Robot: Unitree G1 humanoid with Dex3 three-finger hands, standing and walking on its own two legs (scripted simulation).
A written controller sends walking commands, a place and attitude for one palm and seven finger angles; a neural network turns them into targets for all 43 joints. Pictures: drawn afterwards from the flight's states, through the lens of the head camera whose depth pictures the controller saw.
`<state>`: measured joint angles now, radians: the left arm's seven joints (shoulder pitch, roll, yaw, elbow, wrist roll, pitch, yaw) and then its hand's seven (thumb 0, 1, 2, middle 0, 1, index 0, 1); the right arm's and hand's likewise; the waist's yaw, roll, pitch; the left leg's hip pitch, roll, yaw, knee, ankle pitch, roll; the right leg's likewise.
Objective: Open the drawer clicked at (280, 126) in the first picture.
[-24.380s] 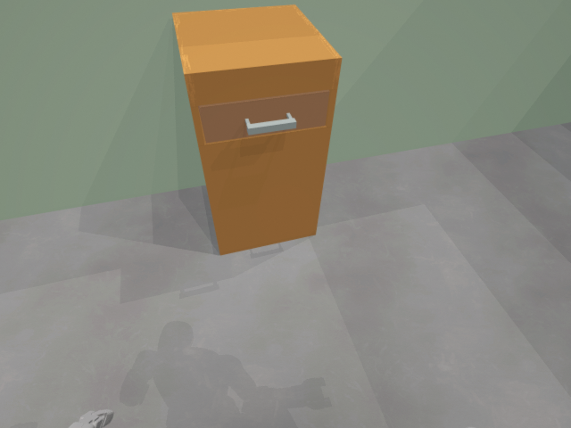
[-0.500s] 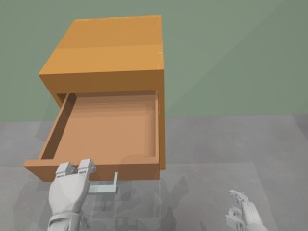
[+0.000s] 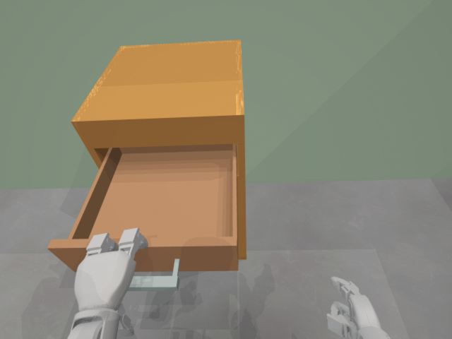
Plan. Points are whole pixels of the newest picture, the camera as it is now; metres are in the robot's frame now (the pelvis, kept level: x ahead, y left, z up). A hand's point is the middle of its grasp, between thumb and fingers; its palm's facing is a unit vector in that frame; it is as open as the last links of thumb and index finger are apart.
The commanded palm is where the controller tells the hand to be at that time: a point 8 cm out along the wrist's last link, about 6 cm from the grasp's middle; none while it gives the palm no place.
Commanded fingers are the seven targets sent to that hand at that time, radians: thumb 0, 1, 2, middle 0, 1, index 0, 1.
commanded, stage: lift the hand off the handle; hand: left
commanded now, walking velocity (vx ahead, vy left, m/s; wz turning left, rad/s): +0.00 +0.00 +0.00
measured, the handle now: (145, 273) +0.26 +0.22 -0.08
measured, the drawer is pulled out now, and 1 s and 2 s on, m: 0.30 0.30 0.30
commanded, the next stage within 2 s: draw the hand back to the body in 0.76 s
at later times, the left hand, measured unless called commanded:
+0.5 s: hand (111, 272) +0.21 +0.22 +0.04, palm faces +0.06 -0.12 -0.99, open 13.8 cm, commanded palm +0.19 +0.21 +0.10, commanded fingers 0.00 -0.50 0.30 -0.30 -1.20 -0.30 -1.20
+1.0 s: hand (110, 269) +0.21 +0.22 +0.05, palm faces +0.03 -0.14 -0.99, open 13.8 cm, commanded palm +0.19 +0.22 +0.13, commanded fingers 0.00 -0.50 0.30 -0.30 -1.20 -0.30 -1.20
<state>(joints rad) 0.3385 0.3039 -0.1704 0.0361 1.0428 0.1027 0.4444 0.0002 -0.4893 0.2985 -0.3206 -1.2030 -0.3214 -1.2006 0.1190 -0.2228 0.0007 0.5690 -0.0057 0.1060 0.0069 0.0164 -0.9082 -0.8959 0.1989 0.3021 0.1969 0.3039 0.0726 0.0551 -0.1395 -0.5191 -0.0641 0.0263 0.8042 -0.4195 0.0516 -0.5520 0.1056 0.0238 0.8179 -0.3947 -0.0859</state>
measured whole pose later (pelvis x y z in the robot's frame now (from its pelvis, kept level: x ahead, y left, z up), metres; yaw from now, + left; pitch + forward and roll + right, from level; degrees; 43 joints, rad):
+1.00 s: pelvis +0.02 +0.00 +0.02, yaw -1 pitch +5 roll +0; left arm 0.46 0.37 -0.12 -0.22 0.98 0.10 0.29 0.00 -0.49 0.30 -0.32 -1.20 -0.32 -1.20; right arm 0.12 -0.24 0.00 0.55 -0.01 0.10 0.02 0.02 -0.91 -0.90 0.20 0.30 0.20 0.30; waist 0.10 0.07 -0.11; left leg -0.37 -0.04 0.02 0.67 -0.39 0.05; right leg -0.40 0.12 0.04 0.66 -0.35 -0.09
